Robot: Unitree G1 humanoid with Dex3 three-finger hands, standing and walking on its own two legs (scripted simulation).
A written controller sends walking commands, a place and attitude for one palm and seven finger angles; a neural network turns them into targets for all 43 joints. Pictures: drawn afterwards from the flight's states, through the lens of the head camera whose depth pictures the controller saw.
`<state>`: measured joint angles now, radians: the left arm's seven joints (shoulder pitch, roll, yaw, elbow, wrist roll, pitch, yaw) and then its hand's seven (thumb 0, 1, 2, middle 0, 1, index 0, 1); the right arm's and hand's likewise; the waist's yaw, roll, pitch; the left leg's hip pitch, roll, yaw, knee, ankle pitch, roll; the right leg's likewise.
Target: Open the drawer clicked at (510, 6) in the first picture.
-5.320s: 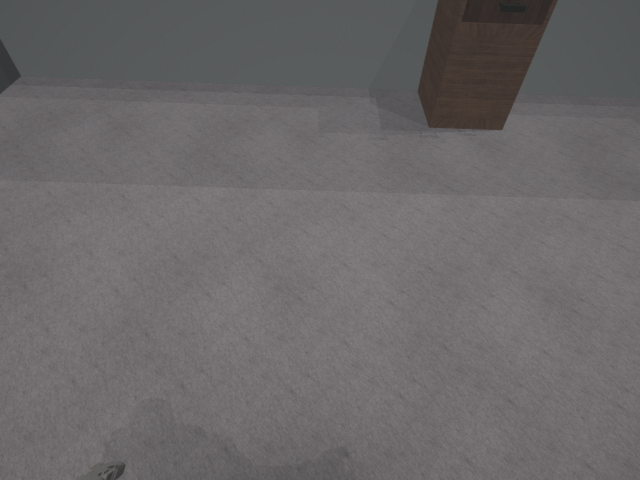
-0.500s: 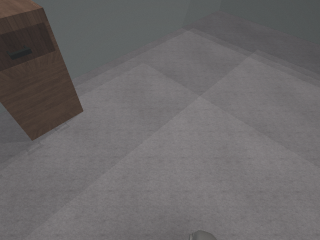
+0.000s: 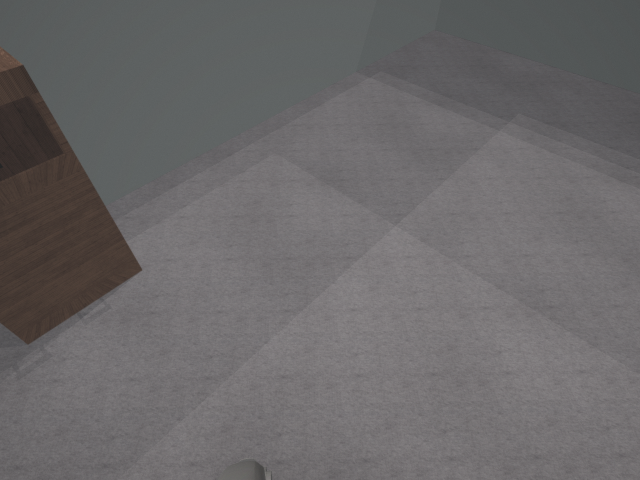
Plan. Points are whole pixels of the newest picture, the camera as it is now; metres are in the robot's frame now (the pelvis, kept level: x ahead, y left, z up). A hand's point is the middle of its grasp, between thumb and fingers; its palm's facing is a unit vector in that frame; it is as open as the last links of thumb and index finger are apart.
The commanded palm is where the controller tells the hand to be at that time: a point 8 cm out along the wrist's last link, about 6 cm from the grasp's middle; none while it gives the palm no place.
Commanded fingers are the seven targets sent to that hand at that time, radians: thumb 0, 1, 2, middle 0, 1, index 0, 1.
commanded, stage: walk to a spot facing it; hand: left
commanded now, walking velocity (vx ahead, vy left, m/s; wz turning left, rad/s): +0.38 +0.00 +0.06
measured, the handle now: out of the picture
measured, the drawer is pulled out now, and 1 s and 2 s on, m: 0.00 0.00 0.00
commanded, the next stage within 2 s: turn to face it in 0.72 s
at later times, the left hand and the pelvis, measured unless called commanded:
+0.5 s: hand (199, 381) +0.30 +0.22 -0.17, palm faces +0.00 -0.98 -0.18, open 7.4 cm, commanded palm none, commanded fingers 0.00 0.90 0.90 -0.20 -0.30 -0.20 -0.30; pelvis +0.22 +0.04 +0.00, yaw -3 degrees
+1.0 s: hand (247, 304) +0.45 +0.17 -0.17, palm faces +0.08 -0.98 -0.21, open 7.3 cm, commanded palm none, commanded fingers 0.00 0.90 0.90 -0.20 -0.30 -0.20 -0.30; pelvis +0.42 -0.02 +0.00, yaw +3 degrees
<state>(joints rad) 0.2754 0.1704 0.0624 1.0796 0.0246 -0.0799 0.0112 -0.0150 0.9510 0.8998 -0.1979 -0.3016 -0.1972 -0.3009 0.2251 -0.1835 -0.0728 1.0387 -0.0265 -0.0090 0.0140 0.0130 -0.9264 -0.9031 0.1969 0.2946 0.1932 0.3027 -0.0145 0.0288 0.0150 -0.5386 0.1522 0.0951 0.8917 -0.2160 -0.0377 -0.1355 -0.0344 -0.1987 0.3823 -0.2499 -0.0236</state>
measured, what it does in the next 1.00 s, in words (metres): walks ahead: left foot, then right foot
